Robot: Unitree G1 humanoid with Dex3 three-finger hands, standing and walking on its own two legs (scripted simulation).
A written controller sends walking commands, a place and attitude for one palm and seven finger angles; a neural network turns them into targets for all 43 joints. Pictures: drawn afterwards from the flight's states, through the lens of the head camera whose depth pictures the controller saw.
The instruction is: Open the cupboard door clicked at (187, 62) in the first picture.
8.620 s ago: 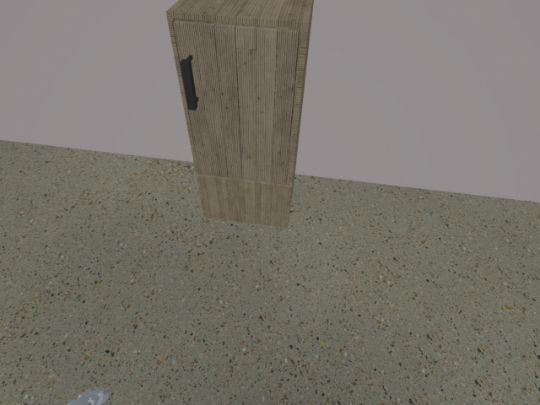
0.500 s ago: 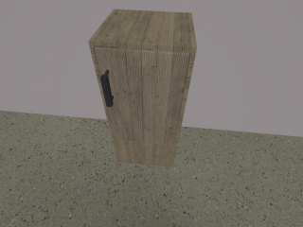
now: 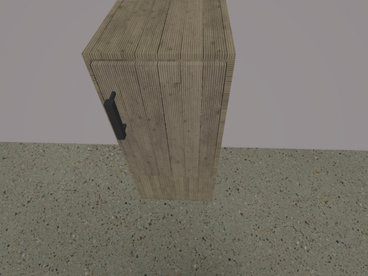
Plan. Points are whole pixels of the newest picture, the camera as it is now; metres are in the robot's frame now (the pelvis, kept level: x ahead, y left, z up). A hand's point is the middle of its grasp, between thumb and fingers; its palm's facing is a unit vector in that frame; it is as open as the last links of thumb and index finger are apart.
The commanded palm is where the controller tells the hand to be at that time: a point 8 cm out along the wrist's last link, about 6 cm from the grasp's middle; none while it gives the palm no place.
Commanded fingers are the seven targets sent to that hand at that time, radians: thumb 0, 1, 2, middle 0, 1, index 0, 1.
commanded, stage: shuffle to correct the standing spot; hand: left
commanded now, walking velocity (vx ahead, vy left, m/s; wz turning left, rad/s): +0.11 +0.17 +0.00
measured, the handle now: (117, 116) +0.58 +0.24 -0.03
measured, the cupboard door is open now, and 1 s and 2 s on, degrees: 0 0 0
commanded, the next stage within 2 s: come to a stop and stand still in 0.20 s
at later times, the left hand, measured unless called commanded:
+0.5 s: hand out of the picture +0.06 +0.24 -0.18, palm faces +0.08 -0.98 -0.19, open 7.3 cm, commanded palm none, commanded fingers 0.00 0.90 0.90 -0.20 -0.30 -0.20 -0.30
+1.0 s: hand out of the picture +0.05 +0.20 -0.17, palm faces +0.04 -0.98 -0.19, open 7.2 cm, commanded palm none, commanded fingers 0.00 0.90 0.90 -0.20 -0.30 -0.20 -0.30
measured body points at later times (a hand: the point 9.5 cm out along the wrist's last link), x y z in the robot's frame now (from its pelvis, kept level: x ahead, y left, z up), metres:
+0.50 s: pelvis +0.06 +0.06 +0.00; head +0.06 +0.08 +0.45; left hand +0.06 +0.30 -0.16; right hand +0.10 -0.17 -0.14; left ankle +0.09 +0.18 -0.73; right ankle +0.05 -0.07 -0.71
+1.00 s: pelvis +0.03 +0.03 +0.00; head +0.03 +0.04 +0.45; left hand +0.05 +0.25 -0.16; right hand +0.03 -0.19 -0.15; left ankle +0.02 +0.15 -0.73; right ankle +0.03 -0.04 -0.73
